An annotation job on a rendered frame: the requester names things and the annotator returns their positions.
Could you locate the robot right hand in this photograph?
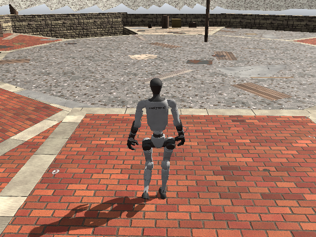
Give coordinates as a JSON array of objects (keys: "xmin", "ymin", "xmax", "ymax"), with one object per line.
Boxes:
[{"xmin": 175, "ymin": 136, "xmax": 185, "ymax": 146}]

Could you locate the left robot forearm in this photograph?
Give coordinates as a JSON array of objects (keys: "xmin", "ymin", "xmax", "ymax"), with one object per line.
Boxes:
[{"xmin": 128, "ymin": 121, "xmax": 138, "ymax": 141}]

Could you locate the robot left foot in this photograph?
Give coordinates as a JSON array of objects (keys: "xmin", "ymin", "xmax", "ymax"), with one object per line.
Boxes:
[{"xmin": 141, "ymin": 192, "xmax": 150, "ymax": 199}]

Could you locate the robot left hand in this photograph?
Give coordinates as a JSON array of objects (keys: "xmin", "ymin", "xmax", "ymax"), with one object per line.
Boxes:
[{"xmin": 127, "ymin": 139, "xmax": 139, "ymax": 150}]

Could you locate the left robot shin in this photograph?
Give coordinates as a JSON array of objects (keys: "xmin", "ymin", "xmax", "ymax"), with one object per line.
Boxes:
[{"xmin": 144, "ymin": 161, "xmax": 152, "ymax": 193}]

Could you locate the right robot forearm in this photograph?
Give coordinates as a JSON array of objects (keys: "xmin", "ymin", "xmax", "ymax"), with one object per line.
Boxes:
[{"xmin": 176, "ymin": 119, "xmax": 185, "ymax": 138}]

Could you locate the right robot upper arm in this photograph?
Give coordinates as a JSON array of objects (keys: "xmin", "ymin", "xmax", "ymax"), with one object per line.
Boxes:
[{"xmin": 167, "ymin": 99, "xmax": 181, "ymax": 126}]

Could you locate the left robot upper arm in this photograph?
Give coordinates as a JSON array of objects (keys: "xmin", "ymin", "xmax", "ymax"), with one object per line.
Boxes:
[{"xmin": 134, "ymin": 100, "xmax": 147, "ymax": 128}]

